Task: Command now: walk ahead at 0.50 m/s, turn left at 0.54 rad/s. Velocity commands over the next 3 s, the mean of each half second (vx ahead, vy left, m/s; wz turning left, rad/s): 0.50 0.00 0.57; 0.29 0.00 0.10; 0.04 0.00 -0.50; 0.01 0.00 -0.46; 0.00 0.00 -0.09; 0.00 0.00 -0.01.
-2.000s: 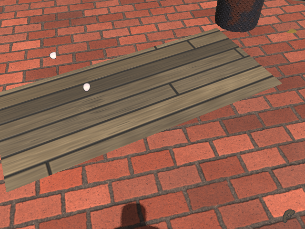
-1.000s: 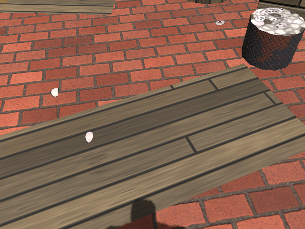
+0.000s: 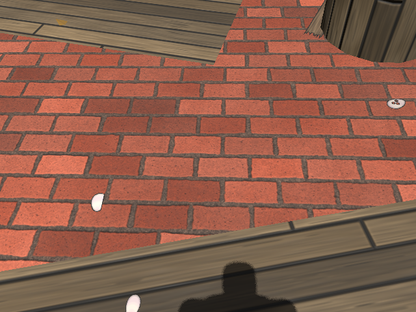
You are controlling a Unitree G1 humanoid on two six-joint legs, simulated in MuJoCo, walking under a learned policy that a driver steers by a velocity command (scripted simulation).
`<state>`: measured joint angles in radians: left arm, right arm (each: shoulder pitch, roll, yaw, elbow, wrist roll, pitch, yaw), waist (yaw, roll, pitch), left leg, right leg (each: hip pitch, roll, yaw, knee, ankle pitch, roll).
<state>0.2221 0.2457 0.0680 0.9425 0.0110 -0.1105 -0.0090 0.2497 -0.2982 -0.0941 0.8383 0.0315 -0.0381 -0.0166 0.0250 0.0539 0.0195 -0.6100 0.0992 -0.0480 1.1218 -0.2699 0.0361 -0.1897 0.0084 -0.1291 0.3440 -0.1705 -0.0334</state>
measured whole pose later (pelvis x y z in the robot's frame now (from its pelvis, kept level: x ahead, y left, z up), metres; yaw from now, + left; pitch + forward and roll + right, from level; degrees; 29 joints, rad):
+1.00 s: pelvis +0.48 +0.11 -0.01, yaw +18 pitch +2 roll +1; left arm 0.14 0.27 0.05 0.78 0.01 -0.03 -0.02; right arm 0.19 -0.29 -0.06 0.71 -0.01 0.00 -0.04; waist 0.02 0.01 0.06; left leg -0.49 -0.01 -0.07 1.04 -0.49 -0.05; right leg -0.42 0.08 0.06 0.45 -0.07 -0.06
